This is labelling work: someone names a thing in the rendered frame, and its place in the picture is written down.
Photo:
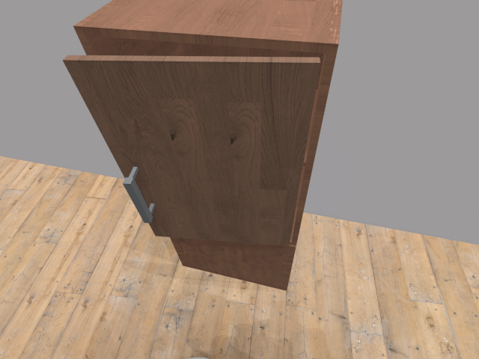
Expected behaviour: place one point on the cupboard door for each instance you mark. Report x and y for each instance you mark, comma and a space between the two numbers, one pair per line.
219, 142

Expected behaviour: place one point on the handle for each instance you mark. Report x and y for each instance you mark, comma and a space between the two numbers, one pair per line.
137, 198

